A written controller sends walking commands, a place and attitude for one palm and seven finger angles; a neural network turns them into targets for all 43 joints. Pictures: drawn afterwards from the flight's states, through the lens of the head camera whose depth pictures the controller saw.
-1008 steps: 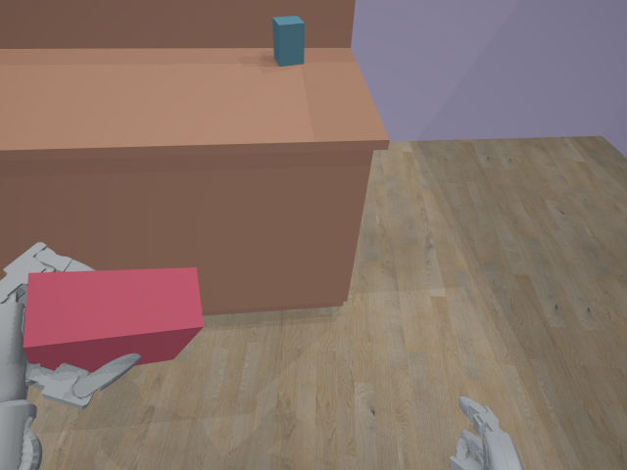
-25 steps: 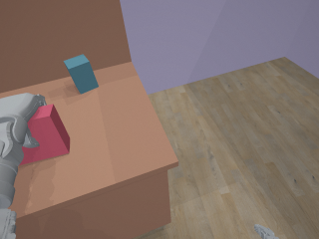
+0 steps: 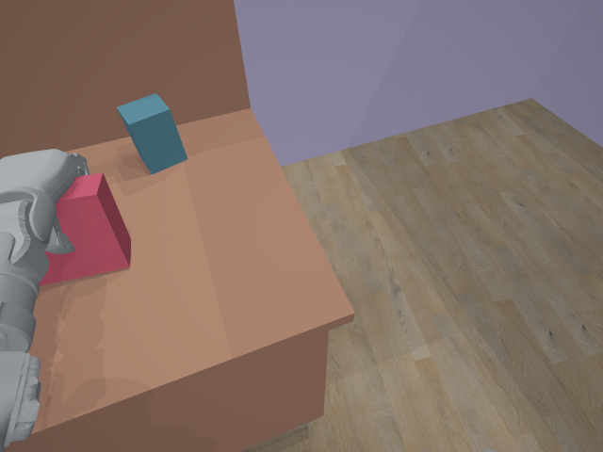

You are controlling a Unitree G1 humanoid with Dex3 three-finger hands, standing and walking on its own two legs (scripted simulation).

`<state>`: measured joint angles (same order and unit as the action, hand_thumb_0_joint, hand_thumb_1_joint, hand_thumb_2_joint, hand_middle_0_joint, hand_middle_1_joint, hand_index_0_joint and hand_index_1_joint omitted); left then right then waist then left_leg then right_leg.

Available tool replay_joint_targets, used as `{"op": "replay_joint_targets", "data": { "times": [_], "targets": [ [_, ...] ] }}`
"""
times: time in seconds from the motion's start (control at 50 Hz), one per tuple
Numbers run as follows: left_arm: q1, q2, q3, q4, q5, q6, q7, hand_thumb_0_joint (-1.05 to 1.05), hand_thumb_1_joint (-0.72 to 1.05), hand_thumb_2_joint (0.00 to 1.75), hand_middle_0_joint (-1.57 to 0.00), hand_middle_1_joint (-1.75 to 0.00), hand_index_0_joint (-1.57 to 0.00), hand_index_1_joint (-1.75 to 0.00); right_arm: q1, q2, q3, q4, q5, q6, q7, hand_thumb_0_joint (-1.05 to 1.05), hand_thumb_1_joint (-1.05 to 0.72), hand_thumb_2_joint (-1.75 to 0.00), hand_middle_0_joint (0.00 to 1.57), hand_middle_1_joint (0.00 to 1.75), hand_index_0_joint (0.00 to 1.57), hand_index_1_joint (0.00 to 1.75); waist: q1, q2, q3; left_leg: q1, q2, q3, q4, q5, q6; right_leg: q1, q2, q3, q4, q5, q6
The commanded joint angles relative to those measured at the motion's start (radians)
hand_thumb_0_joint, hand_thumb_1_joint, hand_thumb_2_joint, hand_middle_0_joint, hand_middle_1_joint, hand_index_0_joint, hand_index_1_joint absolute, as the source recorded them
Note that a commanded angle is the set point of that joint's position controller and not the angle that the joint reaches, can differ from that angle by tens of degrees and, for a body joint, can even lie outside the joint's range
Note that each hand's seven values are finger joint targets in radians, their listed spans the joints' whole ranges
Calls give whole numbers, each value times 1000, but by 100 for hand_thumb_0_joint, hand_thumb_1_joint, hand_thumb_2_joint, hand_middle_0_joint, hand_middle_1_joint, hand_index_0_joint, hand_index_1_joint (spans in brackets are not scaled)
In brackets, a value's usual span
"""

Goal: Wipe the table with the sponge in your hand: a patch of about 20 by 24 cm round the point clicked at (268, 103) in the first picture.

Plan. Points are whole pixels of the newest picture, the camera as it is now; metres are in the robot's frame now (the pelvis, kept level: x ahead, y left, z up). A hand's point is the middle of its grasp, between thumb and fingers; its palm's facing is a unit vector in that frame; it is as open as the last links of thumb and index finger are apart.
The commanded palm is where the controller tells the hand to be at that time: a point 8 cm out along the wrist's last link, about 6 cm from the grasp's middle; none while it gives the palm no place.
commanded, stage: slide across to the middle lane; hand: left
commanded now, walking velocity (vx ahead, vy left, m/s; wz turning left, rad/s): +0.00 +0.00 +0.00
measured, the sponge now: (72, 243) +0.37 +0.36 +0.06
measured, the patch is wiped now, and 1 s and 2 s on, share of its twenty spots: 0.45 0.55 0.70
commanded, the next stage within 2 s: wipe back along the middle lane in 0.68 s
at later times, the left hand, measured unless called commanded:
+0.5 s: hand (100, 185) +0.43 +0.32 +0.12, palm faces -0.03 -0.01 -1.00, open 10.3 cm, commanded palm +0.41 +0.30 +0.18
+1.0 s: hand (131, 190) +0.42 +0.27 +0.12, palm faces -0.02 -0.02 -1.00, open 10.3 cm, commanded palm +0.39 +0.26 +0.17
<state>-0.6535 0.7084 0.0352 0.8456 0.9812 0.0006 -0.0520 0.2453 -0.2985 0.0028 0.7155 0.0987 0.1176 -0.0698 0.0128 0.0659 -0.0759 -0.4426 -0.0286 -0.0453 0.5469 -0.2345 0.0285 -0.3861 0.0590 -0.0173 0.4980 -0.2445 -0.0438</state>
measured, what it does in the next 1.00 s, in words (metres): stands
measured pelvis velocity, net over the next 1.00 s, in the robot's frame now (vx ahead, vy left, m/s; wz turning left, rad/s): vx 0.05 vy -0.01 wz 0.01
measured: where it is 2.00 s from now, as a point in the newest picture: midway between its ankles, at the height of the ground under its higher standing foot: outside the picture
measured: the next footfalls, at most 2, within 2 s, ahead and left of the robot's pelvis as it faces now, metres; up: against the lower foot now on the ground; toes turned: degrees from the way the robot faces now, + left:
none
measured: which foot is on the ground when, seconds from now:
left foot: down 0.00-1.00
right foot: down 0.00-1.00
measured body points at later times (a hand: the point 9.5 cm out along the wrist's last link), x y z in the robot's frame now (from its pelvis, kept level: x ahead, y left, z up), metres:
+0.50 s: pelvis +0.03 +0.02 +0.01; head +0.06 +0.01 +0.45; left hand +0.43 +0.31 +0.18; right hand +0.18 -0.22 -0.12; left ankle +0.02 +0.10 -0.73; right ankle +0.00 -0.09 -0.73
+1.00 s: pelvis +0.05 -0.01 +0.01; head +0.06 -0.04 +0.46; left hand +0.42 +0.27 +0.17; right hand +0.22 -0.25 -0.11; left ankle +0.02 +0.10 -0.73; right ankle +0.00 -0.10 -0.73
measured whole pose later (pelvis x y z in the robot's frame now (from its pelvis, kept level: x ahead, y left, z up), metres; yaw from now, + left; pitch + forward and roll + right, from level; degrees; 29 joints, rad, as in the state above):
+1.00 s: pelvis +0.05 -0.01 +0.01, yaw +1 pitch +5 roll +0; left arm -0.49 0.49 -0.14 0.44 0.94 0.39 -0.03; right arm 0.12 -0.30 0.03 0.67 0.09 0.16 -0.03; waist 0.03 0.08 -0.07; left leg -0.27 -0.04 -0.05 0.45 -0.26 0.03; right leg -0.22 0.05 -0.01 0.42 -0.28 -0.05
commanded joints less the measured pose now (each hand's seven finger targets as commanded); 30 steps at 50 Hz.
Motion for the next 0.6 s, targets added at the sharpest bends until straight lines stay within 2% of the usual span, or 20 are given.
{"op": "replay_joint_targets", "data": {
  "times": [0.0,0.02,0.06,0.12,0.16,0.22,0.26,0.28,0.32,0.34,0.38,0.4,0.42,0.44,0.46,0.5,0.52,0.54,0.56,0.58],
  "targets": [
    [-340,250,30,-86,41,25,54,0,10,130,-120,-160,-120,-160,-12,-149,-51,-102,-6,-28,-6,0,-90,-90,20,30,20,30,-37,-60,-193,125,-5,0,-77,67,45,50,-25,36,-102,81,-15],
    [-362,236,24,-111,40,14,51,0,10,130,-120,-160,-120,-160,-18,-145,-51,-105,-6,-31,-5,0,-90,-90,20,30,20,30,-36,-26,-212,149,0,-7,-83,100,40,46,-25,31,-95,98,-22],
    [-356,188,-11,-150,35,12,56,0,10,130,-120,-160,-120,-160,-19,-138,-55,-111,-9,-28,0,0,-90,-90,20,30,20,30,-33,-17,-234,189,2,-10,-76,120,40,46,-23,29,-95,104,-21],
    [-368,148,-18,-225,9,10,66,0,10,130,-120,-160,-120,-160,-39,-126,-56,-121,-9,-31,1,0,-90,-90,20,30,20,30,-28,-4,-273,240,9,-32,-87,169,31,55,-23,19,-94,123,-26],
    [-352,148,-8,-221,-13,25,78,0,10,130,-120,-160,-120,-160,-42,-132,-58,-110,-8,-27,0,0,-90,-90,20,30,20,30,-29,-26,-243,244,13,-35,-93,155,30,54,-23,15,-104,115,-21],
    [-389,90,-40,-288,-55,50,85,0,10,130,-120,-160,-120,-160,-84,-122,-52,-118,-2,-35,-2,0,-90,-90,20,30,20,30,-30,-17,-243,274,15,-52,-116,162,23,55,-27,11,-110,117,-21],
    [-391,104,-41,-303,-43,80,92,0,10,130,-120,-160,-120,-160,-80,-125,-54,-108,-6,-33,0,0,-90,-90,20,30,20,30,-27,9,-243,298,15,-57,-117,182,13,60,-25,2,-105,120,-22],
    [-422,68,-83,-310,-38,100,89,0,10,130,-120,-160,-120,-160,-89,-122,-48,-108,-4,-33,1,0,-90,-90,20,30,20,30,-39,-2,-222,300,14,-61,-120,186,9,52,-24,-1,-109,123,-23],
    [-489,30,-120,-376,-35,124,81,0,10,130,-120,-160,-120,-160,-113,-114,-43,-115,-5,-42,3,0,-90,-90,20,30,20,30,-43,30,-234,334,20,-84,-130,212,-8,37,-25,-8,-101,131,-27],
    [-485,47,-109,-379,-28,138,84,0,10,130,-120,-160,-120,-160,-102,-120,-49,-105,-10,-43,2,0,-90,-90,20,30,20,30,-39,45,-255,364,22,-88,-125,227,-12,40,-22,-7,-99,134,-29],
    [-448,31,-112,-408,-26,166,84,0,10,130,-120,-160,-120,-160,-111,-115,-47,-114,-13,-41,8,0,-90,-90,20,30,20,30,-27,52,-289,392,22,-97,-116,296,-28,61,-21,-11,-96,157,-33],
    [-450,-5,-141,-417,-26,178,81,0,10,130,-120,-160,-120,-160,-119,-111,-44,-117,-13,-40,11,0,-90,-90,20,30,20,30,-30,36,-293,395,22,-94,-111,323,-33,68,-23,-16,-93,170,-32],
    [-447,-25,-140,-454,-47,186,77,0,10,130,-120,-160,-120,-160,-136,-105,-40,-128,-13,-46,13,0,-90,-90,20,30,20,30,-21,58,-310,409,24,-103,-112,373,-41,76,-24,-17,-90,188,-35],
    [-424,-1,-120,-437,-46,205,78,0,10,130,-120,-160,-120,-160,-130,-112,-42,-117,-18,-40,15,0,-90,-90,20,30,20,30,-20,38,-297,412,26,-95,-106,386,-39,85,-21,-18,-96,198,-34],
    [-426,3,-117,-438,-40,220,79,0,10,130,-120,-160,-120,-160,-136,-111,-39,-118,-20,-35,18,0,-90,-90,20,30,20,30,-17,16,-312,406,22,-86,-100,412,-39,105,-23,-18,-94,220,-33],
    [-435,47,-81,-452,-18,248,88,0,10,130,-120,-160,-120,-160,-149,-112,-32,-122,-24,-27,20,0,-90,-90,20,30,20,30,-6,-9,-335,389,16,-69,-96,447,-36,150,-27,-14,-91,270,-33],
    [-431,46,-70,-467,-19,258,93,0,10,130,-120,-160,-120,-160,-160,-108,-27,-128,-25,-29,22,0,-90,-90,20,30,20,30,4,3,-352,386,17,-74,-98,499,-45,168,-27,-17,-81,288,-37],
    [-390,39,-74,-429,-8,284,96,0,10,130,-120,-160,-120,-160,-157,-111,-28,-122,-30,-23,23,0,-90,-90,20,30,20,30,7,-14,-332,384,19,-65,-97,511,-45,170,-24,-19,-84,299,-35],
    [-385,19,-91,-434,-3,303,95,0,10,130,-120,-160,-120,-160,-166,-109,-24,-125,-29,-17,28,0,-90,-90,20,30,20,30,5,-13,-331,377,18,-57,-95,516,-44,173,-27,-17,-84,312,-32],
    [-378,24,-85,-441,1,319,95,0,10,130,-120,-160,-120,-160,-174,-108,-22,-128,-30,-12,30,0,-90,-90,20,30,20,30,9,-22,-335,370,16,-49,-93,519,-41,187,-28,-14,-84,334,-32]
  ]
}}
